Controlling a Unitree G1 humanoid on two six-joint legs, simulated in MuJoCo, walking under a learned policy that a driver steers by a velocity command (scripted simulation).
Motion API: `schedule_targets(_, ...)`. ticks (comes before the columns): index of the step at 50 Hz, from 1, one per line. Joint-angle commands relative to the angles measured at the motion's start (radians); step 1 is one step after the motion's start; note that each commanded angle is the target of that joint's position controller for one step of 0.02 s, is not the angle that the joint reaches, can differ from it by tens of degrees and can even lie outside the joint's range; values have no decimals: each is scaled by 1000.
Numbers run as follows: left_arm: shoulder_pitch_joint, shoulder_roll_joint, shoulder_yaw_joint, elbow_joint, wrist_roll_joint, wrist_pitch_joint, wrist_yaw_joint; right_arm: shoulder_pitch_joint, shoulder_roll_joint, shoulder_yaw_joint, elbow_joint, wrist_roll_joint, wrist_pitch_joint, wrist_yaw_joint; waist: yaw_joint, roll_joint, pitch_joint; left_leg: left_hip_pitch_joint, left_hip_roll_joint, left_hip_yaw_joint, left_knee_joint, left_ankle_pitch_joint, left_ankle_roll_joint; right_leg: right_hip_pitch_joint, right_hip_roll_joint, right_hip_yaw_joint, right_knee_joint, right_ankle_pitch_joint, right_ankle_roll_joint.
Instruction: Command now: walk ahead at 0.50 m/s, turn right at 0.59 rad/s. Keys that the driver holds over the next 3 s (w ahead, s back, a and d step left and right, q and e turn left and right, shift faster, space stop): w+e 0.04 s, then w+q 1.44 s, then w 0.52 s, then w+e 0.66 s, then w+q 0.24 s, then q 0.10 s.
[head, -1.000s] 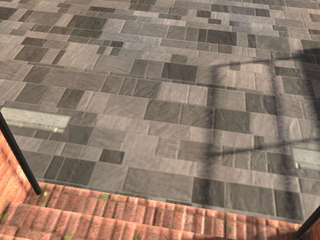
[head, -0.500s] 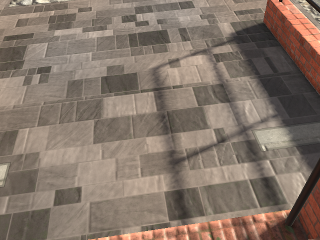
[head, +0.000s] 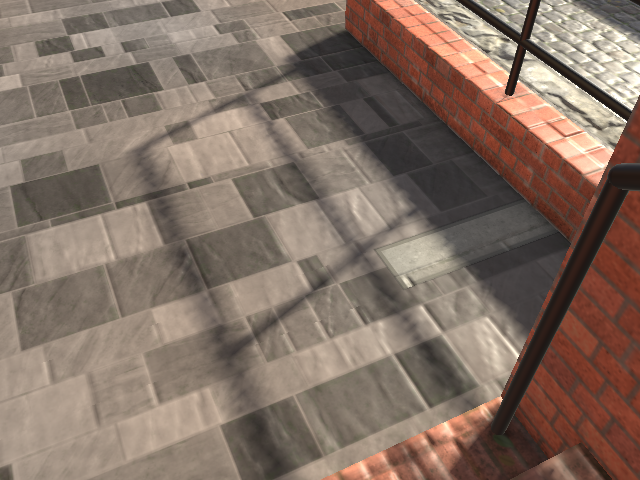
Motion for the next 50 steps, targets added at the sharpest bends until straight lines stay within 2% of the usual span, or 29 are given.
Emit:
schedule_targets(1,-22,20,10,-63,1,3,-21,24,-183,-41,-25,21,-16,2,23,99,92,74,295,-283,-175,569,75,-130,-16,21,-20,26,-27)
schedule_targets(3,-126,23,14,-84,-10,-13,-36,148,-113,-33,21,24,-15,-5,-52,120,150,300,320,-330,-131,415,74,-351,-34,151,-160,20,-41)
schedule_targets(7,-311,28,7,-130,-10,-61,-47,241,-139,-44,46,13,-9,-17,-106,118,210,355,343,-422,-133,358,119,-405,-57,87,-386,48,-25)
schedule_targets(9,-319,38,-1,-138,25,-82,-84,95,-126,-27,-6,29,-10,-43,-46,87,221,118,283,-333,-91,269,97,-139,-120,-12,-566,344,-15)
schedule_targets(10,-303,18,-5,-115,43,-80,-103,35,-124,-23,-34,32,-3,-38,-56,37,211,-163,208,-213,-122,121,75,221,-68,-110,-653,552,-17)
schedule_targets(12,-313,24,1,-100,17,-66,-103,6,-164,-35,-39,51,6,-28,-74,66,215,-341,186,-160,-109,72,67,510,-24,-145,-680,530,-1)
schedule_targets(15,-355,74,5,-93,-20,-62,-86,40,-159,-56,-47,62,28,-31,-132,123,224,6,196,-220,54,123,33,420,-84,-72,-948,362,33)
schedule_targets(16,-309,90,16,-68,-17,-73,-83,50,-184,-67,-36,56,32,-32,-112,126,186,77,204,-246,166,198,37,472,-89,-69,-993,353,32)
schedule_targets(18,107,196,66,71,9,-77,-61,-8,-200,-81,-9,47,23,-17,111,136,15,-16,153,-259,616,344,5,910,-123,-86,-1031,413,5)
schedule_targets(19,296,221,63,138,57,-79,-54,30,-165,-84,24,72,9,-7,190,-30,-54,-259,2,-211,1031,-208,-62,1200,-186,-79,-952,551,-38)
schedule_targets(20,325,211,24,165,93,-90,-69,228,-67,-73,58,71,-1,17,106,-263,-182,-573,-21,-333,1329,-566,-63,1477,-250,-97,-516,892,-53)
schedule_targets(21,282,198,31,145,43,-85,-76,284,-112,-71,13,96,-14,31,82,-324,-294,-628,38,-404,1225,-401,-60,1449,-308,12,-513,671,-108)
schedule_targets(22,264,219,46,155,20,-78,-86,192,-105,-73,-34,111,-4,16,98,-232,-297,-671,46,-336,1223,-306,-66,1327,-402,178,-695,209,-184)
schedule_targets(23,186,168,33,179,14,-75,-96,93,-117,-83,-68,105,14,-18,53,-35,-186,-642,53,-250,1192,-137,-58,1083,-394,260,-909,-159,-156)
schedule_targets(24,89,183,34,172,30,-83,-99,99,-62,-73,-97,123,36,-36,-14,-118,-149,-618,82,-244,1108,92,-32,878,-476,362,-1005,-369,-189)
schedule_targets(25,40,121,17,172,41,-103,-99,49,-65,-76,-95,101,48,-44,-15,-62,-48,-632,105,-313,1022,198,-2,736,-467,348,-946,-250,-171)
schedule_targets(27,-7,35,-15,191,42,-129,-88,1,-84,-93,-115,71,64,-41,-46,-48,9,-581,100,-330,797,303,16,573,-336,97,-896,-80,-87)
schedule_targets(30,41,107,-6,239,74,-133,-26,-34,-125,-108,-162,56,87,-25,-64,-58,-16,-577,104,-345,669,386,-13,606,-343,84,-875,74,-138)
schedule_targets(31,48,116,-6,243,70,-131,-17,-48,-122,-106,-176,57,93,-18,-65,-64,-9,-598,96,-339,660,395,-13,612,-354,65,-883,72,-148)
schedule_targets(32,31,88,-2,239,34,-137,-1,-136,-161,-116,-226,61,81,-7,-66,-36,21,-651,115,-423,468,563,14,651,-309,8,-890,-77,-82)
schedule_targets(35,92,71,-12,264,23,-141,35,-260,-131,-104,-277,44,77,20,-27,-44,84,-624,60,-365,220,930,9,605,-262,-125,-804,-197,-71)
schedule_targets(39,151,92,-17,245,36,-131,36,-315,-115,-86,-301,29,92,52,7,9,112,-476,31,-289,153,1072,-1,505,-251,-191,-702,-422,-103)
schedule_targets(42,195,76,-10,204,27,-117,24,-429,-132,-77,-347,31,96,69,84,38,157,-606,42,-253,91,984,6,631,-292,-199,-589,-427,-83)
schedule_targets(44,226,120,13,203,34,-103,28,-490,-131,-80,-365,33,89,87,115,-32,154,-540,57,-225,192,945,3,635,-348,-137,-500,-418,-99)
schedule_targets(46,232,120,22,183,35,-77,33,-560,-130,-77,-396,64,88,99,167,-5,191,-527,35,-84,63,693,-4,668,-346,-183,-424,-373,-73)
schedule_targets(47,162,172,37,178,24,-66,32,-470,-131,-83,-367,86,93,96,109,-50,176,-406,55,-74,6,618,17,634,-365,-179,-339,-289,-68)
schedule_targets(48,145,170,40,183,23,-66,23,-354,-178,-108,-309,77,90,88,61,-24,79,-126,14,-8,-40,638,45,574,-321,-275,-174,-35,-45)
schedule_targets(49,68,204,41,167,19,-86,15,-138,-236,-142,-244,77,84,78,-74,-41,-33,179,-30,52,-132,757,76,515,-285,-321,80,150,-19)
schedule_targets(50,4,185,42,174,-2,-102,24,26,-271,-154,-177,56,68,71,-200,140,-8,325,55,-82,-410,865,173,392,-180,-332,562,-228,22)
